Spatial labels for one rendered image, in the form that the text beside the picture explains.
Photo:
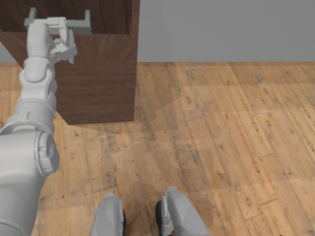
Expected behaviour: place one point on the robot right shin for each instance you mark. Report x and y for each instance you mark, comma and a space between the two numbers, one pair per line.
167, 225

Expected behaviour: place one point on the left robot forearm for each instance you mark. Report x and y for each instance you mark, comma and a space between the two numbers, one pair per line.
36, 106

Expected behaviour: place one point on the right robot thigh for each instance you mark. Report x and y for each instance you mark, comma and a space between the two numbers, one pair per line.
185, 219

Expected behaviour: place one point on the drawer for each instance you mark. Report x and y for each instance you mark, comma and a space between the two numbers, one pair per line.
107, 16

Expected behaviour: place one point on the robot left upper arm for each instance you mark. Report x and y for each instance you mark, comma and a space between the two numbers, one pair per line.
26, 159

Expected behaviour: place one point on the handle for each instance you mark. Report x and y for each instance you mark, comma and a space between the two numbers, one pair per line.
77, 26

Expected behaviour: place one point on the cabinet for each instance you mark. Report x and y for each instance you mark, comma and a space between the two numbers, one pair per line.
100, 86

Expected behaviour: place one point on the left robot hand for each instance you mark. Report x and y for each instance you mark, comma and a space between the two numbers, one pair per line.
40, 42

